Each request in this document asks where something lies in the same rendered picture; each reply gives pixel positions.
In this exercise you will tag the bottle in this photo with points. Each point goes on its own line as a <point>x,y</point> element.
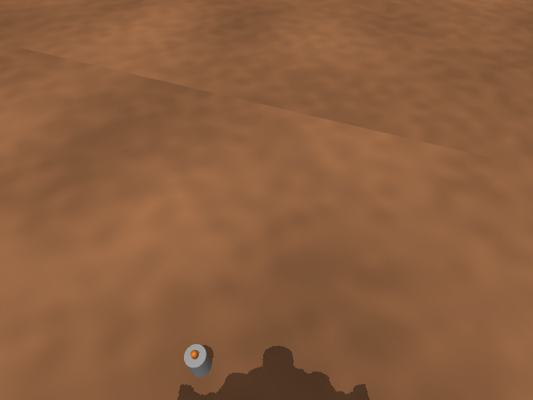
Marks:
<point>197,360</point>

